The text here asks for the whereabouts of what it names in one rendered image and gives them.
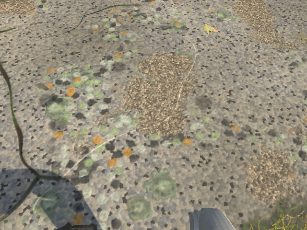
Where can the right robot thigh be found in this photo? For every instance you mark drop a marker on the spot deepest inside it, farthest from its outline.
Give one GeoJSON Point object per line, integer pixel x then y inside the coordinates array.
{"type": "Point", "coordinates": [209, 219]}

